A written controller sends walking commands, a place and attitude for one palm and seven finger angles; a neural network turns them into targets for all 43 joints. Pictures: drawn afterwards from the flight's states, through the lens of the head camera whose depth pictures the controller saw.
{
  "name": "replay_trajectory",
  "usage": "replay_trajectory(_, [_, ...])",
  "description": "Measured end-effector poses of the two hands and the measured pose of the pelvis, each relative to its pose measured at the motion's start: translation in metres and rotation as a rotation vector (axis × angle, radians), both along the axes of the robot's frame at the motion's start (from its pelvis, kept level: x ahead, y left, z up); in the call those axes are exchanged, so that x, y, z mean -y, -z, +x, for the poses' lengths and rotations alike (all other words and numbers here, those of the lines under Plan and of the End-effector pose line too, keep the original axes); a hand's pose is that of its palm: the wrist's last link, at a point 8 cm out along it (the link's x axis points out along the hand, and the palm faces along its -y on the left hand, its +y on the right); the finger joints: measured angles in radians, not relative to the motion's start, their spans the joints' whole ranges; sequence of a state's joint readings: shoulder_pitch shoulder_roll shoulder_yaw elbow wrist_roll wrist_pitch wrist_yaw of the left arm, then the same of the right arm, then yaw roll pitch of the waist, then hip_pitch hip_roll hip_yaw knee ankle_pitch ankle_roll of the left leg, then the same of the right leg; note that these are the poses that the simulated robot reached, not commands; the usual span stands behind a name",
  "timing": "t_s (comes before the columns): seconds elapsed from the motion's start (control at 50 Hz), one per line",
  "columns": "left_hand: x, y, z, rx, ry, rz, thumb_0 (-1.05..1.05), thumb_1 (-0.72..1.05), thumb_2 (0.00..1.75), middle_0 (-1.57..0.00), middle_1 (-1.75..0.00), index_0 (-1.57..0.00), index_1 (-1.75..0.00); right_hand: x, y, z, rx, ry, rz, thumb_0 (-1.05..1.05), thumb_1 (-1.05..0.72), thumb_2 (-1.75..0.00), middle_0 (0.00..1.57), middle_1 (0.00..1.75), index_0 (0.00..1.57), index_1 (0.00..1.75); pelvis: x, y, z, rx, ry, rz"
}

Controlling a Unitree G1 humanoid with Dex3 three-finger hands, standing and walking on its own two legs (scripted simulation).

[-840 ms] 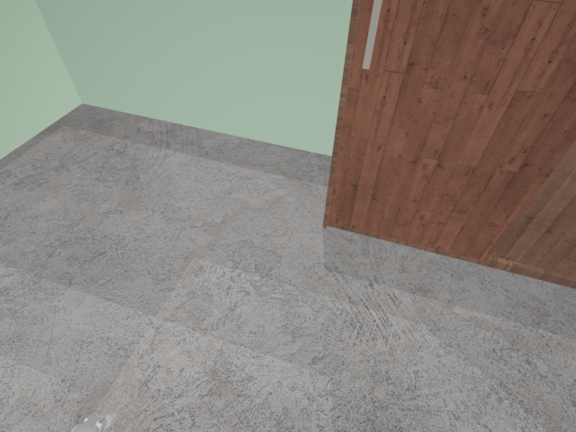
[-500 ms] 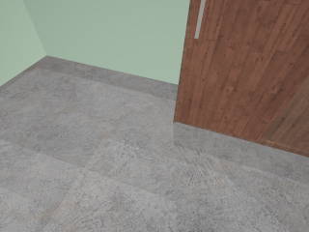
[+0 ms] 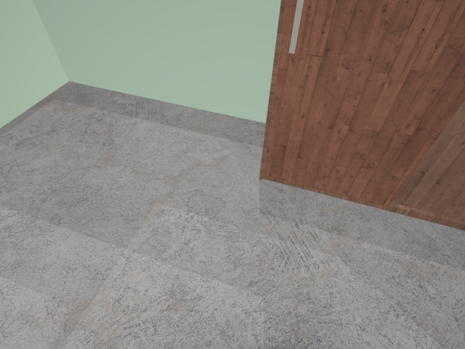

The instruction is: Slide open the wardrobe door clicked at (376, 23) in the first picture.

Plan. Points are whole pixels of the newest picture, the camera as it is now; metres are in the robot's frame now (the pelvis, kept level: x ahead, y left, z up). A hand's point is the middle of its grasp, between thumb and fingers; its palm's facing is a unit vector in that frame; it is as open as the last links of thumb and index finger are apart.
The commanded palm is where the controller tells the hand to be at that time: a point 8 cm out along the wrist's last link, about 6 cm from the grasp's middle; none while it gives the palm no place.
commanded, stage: stand and wait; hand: left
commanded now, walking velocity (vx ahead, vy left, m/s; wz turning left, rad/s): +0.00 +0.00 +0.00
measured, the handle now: (298, 16) +1.11 -0.17 +0.14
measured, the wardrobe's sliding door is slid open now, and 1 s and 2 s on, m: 0.00 0.00 0.00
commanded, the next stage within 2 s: look at it before walking up in 0.02 s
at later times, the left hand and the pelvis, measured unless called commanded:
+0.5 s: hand out of the picture +0.09 +0.25 -0.15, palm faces -0.03 -0.94 -0.34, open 7.4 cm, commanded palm none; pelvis +0.01 +0.00 +0.00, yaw +0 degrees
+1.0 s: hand out of the picture +0.06 +0.20 -0.19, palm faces -0.07 -0.98 -0.21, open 7.4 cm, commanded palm none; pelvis +0.06 +0.00 -0.01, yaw -5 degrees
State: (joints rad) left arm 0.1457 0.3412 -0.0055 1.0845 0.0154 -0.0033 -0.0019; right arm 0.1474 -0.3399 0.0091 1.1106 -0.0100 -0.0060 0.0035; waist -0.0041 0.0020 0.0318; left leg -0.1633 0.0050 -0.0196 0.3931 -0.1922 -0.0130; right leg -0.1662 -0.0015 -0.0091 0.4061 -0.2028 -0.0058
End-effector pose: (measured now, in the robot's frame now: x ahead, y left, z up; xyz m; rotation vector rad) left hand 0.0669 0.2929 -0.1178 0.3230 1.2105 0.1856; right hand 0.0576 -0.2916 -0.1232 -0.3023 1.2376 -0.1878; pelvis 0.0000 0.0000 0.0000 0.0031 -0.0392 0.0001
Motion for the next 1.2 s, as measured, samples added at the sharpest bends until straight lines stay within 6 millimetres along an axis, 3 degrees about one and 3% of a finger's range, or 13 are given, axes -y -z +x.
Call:
replay_trajectory(0.46, [0.004, 0.0, 0.016, 0.019, 0.007, -0.007, 0.01, 0.9, 0.9, -0.2, -0.3, -0.2, -0.3, 0.001, -0.006, 0.026, 0.046, -0.009, -0.006, 0.01, -0.91, -0.9, 0.2, 0.3, 0.21, 0.3, 0.001, -0.001, 0.009, -0.002, 0.005, 0.0])
replay_trajectory(0.68, [0.002, -0.002, 0.014, 0.006, 0.005, -0.001, 0.01, 0.9, 0.9, -0.2, -0.3, -0.2, -0.3, 0.001, -0.006, 0.029, 0.043, -0.014, -0.006, 0.01, -0.91, -0.9, 0.2, 0.3, 0.21, 0.3, 0.001, -0.002, 0.011, -0.003, 0.006, 0.0])
replay_trajectory(0.82, [0.009, 0.006, 0.007, -0.029, -0.007, -0.017, 0.01, 0.9, 0.9, -0.2, -0.3, -0.2, -0.3, -0.007, 0.001, 0.021, 0.018, 0.003, 0.012, 0.01, -0.91, -0.9, 0.2, 0.3, 0.2, 0.29, 0.001, 0.0, 0.018, -0.008, 0.024, -0.002])
replay_trajectory(1.0, [0.04, 0.037, -0.011, -0.189, -0.015, -0.127, 0.01, 0.9, 0.9, -0.2, -0.3, -0.2, -0.3, -0.04, 0.025, -0.013, -0.072, 0.121, 0.085, 0.01, -0.91, -0.9, 0.2, 0.3, 0.2, 0.29, -0.002, 0.013, 0.057, -0.027, 0.092, 0.006])
replay_trajectory(1.08, [0.06, 0.036, 0.015, -0.242, 0.032, -0.138, 0.01, 0.9, 0.9, -0.2, -0.3, -0.2, -0.3, -0.05, 0.03, -0.039, -0.13, 0.224, 0.123, 0.0, -0.91, -0.9, 0.2, 0.3, 0.2, 0.29, 0.008, 0.013, 0.079, -0.03, 0.132, 0.02])
replay_trajectory(1.2, [0.096, 0.04, 0.103, -0.09, 0.087, -0.134, 0.01, 0.9, 0.9, -0.2, -0.3, -0.2, -0.3, -0.047, 0.043, -0.068, -0.326, 0.301, 0.183, 0.01, -0.91, -0.9, 0.2, 0.3, 0.21, 0.29, 0.037, 0.026, 0.116, -0.022, 0.148, 0.01])
